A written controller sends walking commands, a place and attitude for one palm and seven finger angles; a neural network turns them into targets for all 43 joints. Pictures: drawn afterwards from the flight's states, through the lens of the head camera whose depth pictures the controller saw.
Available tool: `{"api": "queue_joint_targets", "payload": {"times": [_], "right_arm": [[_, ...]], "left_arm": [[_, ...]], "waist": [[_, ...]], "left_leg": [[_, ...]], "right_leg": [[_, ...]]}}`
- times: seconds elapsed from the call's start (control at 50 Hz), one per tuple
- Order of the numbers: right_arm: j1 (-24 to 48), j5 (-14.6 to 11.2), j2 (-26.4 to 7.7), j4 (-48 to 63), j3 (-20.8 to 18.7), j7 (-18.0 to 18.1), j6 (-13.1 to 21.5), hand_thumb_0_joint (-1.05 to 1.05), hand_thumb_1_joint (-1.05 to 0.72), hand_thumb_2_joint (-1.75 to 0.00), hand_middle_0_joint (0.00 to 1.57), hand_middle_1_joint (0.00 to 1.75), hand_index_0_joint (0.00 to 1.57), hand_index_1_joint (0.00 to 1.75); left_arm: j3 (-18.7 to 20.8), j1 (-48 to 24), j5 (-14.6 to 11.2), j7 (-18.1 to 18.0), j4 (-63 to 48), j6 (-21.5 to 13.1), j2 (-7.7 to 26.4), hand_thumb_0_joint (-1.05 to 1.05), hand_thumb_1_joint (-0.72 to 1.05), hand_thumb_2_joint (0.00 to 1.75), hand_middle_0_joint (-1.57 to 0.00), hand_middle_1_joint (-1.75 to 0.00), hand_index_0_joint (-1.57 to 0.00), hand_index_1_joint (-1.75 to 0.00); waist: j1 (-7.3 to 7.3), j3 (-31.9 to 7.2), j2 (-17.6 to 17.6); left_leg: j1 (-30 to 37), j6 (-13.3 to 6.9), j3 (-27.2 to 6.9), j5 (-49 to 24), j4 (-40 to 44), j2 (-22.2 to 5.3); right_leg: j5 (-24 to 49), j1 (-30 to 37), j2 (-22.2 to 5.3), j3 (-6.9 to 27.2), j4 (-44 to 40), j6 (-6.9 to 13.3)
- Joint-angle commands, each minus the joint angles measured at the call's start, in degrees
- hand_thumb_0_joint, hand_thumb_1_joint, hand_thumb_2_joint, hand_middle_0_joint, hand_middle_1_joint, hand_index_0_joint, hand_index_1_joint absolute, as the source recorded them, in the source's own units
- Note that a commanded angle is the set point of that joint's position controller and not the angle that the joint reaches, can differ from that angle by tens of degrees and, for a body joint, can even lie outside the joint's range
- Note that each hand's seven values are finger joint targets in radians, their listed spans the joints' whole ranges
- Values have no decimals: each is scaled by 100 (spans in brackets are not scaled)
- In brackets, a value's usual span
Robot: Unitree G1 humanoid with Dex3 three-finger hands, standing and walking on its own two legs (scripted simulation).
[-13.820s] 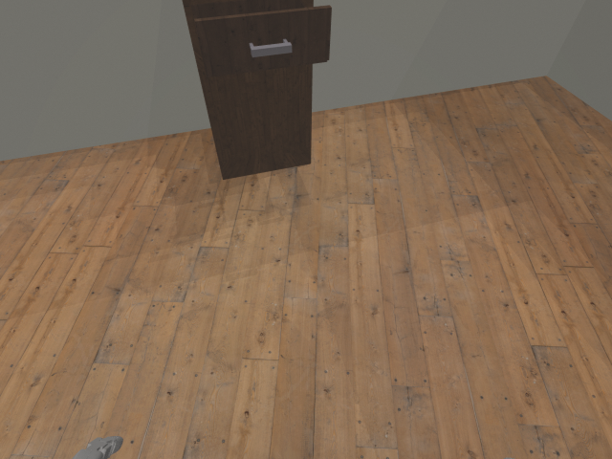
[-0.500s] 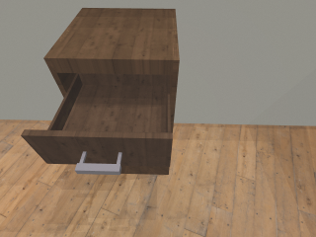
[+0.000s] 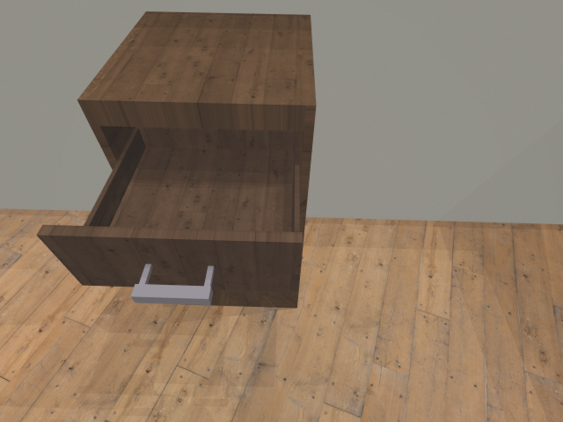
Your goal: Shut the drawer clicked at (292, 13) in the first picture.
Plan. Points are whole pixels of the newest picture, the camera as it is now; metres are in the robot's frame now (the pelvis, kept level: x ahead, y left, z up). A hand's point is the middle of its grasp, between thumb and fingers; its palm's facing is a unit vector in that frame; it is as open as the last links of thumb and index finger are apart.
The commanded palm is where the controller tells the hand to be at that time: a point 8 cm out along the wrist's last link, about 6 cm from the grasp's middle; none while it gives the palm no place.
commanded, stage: look again from close up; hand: left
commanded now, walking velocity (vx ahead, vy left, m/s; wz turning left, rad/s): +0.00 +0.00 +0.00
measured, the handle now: (176, 282) +0.32 +0.20 -0.03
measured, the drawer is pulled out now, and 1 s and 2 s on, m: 0.27 0.27 0.27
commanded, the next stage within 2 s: raise the hand and make a fist in 0.42 s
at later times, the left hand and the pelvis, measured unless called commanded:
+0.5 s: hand out of the picture -0.03 +0.15 -0.17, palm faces +0.03 -0.98 -0.18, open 7.3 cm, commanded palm none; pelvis -0.01 -0.01 +0.00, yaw +0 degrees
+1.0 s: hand out of the picture +0.11 +0.14 -0.05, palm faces +0.10 -0.99 -0.01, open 5.6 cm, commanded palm +0.10 +0.20 -0.03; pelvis -0.06 -0.04 -0.07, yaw +2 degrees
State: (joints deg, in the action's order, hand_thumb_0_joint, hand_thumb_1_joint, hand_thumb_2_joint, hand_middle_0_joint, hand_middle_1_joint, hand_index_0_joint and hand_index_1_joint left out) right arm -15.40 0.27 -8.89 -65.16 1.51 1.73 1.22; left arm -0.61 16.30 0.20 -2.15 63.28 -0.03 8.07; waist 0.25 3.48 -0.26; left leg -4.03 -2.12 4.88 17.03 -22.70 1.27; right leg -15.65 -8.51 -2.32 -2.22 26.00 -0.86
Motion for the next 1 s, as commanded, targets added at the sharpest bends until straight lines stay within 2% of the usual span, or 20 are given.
{"api": "queue_joint_targets", "payload": {"times": [0.0,0.48,0.5,0.52,0.54,0.56,0.58,0.6,0.64,0.66,0.68,0.7,0.74,0.76,0.8,0.86,0.9,0.94,0.96,0.98], "right_arm": [[-438,5,-492,97,-111,30,62,0,-90,-90,20,30,20,30],[-631,-1,-281,-4,-103,17,67,0,-90,-90,20,30,20,30],[34,-25,-599,456,-178,-38,120,0,-90,-90,20,30,20,30],[-126,-270,-1638,2470,-290,243,929,0,-90,-90,20,30,20,30],[425,-194,-1124,2215,-206,393,1414,0,-90,-90,20,30,20,30],[358,-328,-892,2278,-279,326,1645,0,-90,-90,20,30,20,30],[167,-342,-1042,2078,-232,297,1713,0,-90,-90,20,30,20,30],[351,-353,-1227,2406,-291,303,1838,0,-90,-90,20,30,20,30],[343,-174,-1353,2759,-387,269,2016,0,-90,-90,20,30,20,30],[416,-140,-1313,2955,-447,211,2058,0,-90,-90,20,30,20,30],[442,-75,-1265,3141,-505,134,2085,0,-90,-90,20,30,20,30],[572,-57,-1221,3347,-527,36,2102,0,-90,-90,20,30,20,30],[708,-35,-1233,3651,-620,-185,2004,0,-90,-90,20,30,20,30],[731,-53,-1275,3747,-701,-314,1897,0,-90,-90,20,30,20,30],[1043,-122,-1266,4275,-694,-363,1666,0,-90,-90,20,30,20,30],[1078,-216,-1195,4775,-633,-224,1278,0,-90,-90,20,30,20,30],[884,-210,-1103,4905,-587,-120,1200,0,-90,-90,20,30,20,30],[583,-168,-1031,4816,-553,-51,1241,0,-90,-90,20,30,20,30],[451,-140,-1075,4754,-519,-19,1264,0,-90,-90,20,30,20,30],[461,-121,-1073,4693,-490,9,1309,0,-90,-90,20,30,20,30]], "left_arm": [[108,368,32,-56,-139,-104,578,0,90,90,-20,-30,-20,-30],[83,579,40,-54,-68,-138,444,0,90,90,-20,-30,-20,-30],[94,860,115,-234,136,-281,705,0,90,90,-20,-30,-20,-30],[480,-3415,-1105,-112,-8498,-1488,1737,0,90,90,-22,-32,-22,-32],[469,-1177,-617,-403,-7114,-1177,1314,0,90,90,-24,-34,-24,-34],[-168,343,-743,-615,-6164,-376,235,0,90,90,-26,-37,-26,-37],[-582,230,-846,-517,-6273,-288,-315,0,90,90,-28,-39,-28,-39],[-543,-87,-977,-438,-6753,-535,-154,0,90,90,-30,-41,-30,-41],[-262,20,-919,-245,-6707,-1096,41,0,90,90,-34,-45,-34,-45],[-175,156,-907,-96,-6437,-1413,-38,0,90,90,-36,-47,-36,-47],[-51,746,-931,131,-6148,-1784,-103,0,90,90,-38,-50,-38,-50],[-42,1526,-1063,443,-5751,-2167,-337,0,90,90,-40,-52,-40,-52],[438,2065,-1278,1131,-5648,-3046,-78,0,90,90,-44,-56,-44,-56],[942,2243,-1242,1450,-5450,-3463,374,0,90,90,-46,-58,-46,-58],[1075,2252,-1157,1644,-5782,-3418,628,0,90,90,-50,-62,-50,-62],[1109,1529,-1241,1440,-6990,-2868,828,0,90,90,-56,-69,-56,-69],[1065,894,-1252,1172,-7846,-2822,834,0,90,90,-60,-73,-60,-73],[1034,473,-1235,992,-8523,-3062,837,0,90,90,-64,-78,-64,-78],[987,119,-1238,1000,-8849,-3207,922,0,90,90,-66,-80,-66,-80],[881,20,-1217,1068,-8861,-3330,880,0,90,90,-68,-82,-68,-82]], "waist": [[-24,98,82],[-13,237,68],[197,331,531],[-513,-2615,-539],[-27,-2679,-1371],[-131,-1518,-1291],[-222,-798,-464],[-337,-291,36],[-453,-319,831],[-371,-322,980],[-138,-545,1245],[76,-531,1373],[293,-838,1354],[381,-924,721],[509,-1176,395],[437,-1477,54],[250,-1686,-252],[29,-1927,-472],[-163,-2016,-197],[-229,-2087,-274]], "left_leg": [[-327,-15,-580,-1554,405,-713],[-476,15,-566,-1061,487,-699],[-1079,193,-378,-1552,-759,-798],[302,76,-489,-1919,-66,-182],[439,83,-351,-2579,-94,-344],[-309,268,-493,-2439,-32,-450],[-667,218,-531,-1627,-117,-405],[-1056,129,-681,-873,-277,-340],[-1632,73,-718,-47,-758,-175],[-1916,110,-655,156,-1012,-96],[-2216,169,-581,243,-1248,-72],[-2635,214,-512,334,-1514,-57],[-3319,301,-407,287,-2052,17],[-3433,364,-331,143,-2299,55],[-3848,241,-130,252,-2526,142],[-3951,152,-118,563,-2624,159],[-3813,112,-245,565,-2753,67],[-3600,73,-370,257,-2979,-38],[-3586,44,-456,188,-3104,-89],[-3593,39,-501,144,-3198,-109]], "right_leg": [[1503,23,-449,387,-320,262],[1117,-174,-425,455,-497,286],[3534,-228,-723,627,-272,175],[2425,389,-138,342,163,225],[1295,164,134,185,362,354],[531,-455,83,-128,394,243],[502,-754,111,-258,315,182],[291,-1072,123,-304,240,148],[-424,-1744,151,-374,406,121],[-763,-1994,132,-350,553,130],[-1050,-2176,163,-358,794,153],[-1183,-2351,161,-343,1072,183],[-917,-2366,150,-209,1617,247],[-619,-2314,113,-109,1882,344],[-478,-2310,68,23,2162,339],[-959,-2292,85,307,2084,302],[-1079,-2458,106,409,2098,299],[-620,-2576,145,407,2200,277],[-489,-2703,198,368,2282,244],[-455,-2755,189,395,2297,233]]}}
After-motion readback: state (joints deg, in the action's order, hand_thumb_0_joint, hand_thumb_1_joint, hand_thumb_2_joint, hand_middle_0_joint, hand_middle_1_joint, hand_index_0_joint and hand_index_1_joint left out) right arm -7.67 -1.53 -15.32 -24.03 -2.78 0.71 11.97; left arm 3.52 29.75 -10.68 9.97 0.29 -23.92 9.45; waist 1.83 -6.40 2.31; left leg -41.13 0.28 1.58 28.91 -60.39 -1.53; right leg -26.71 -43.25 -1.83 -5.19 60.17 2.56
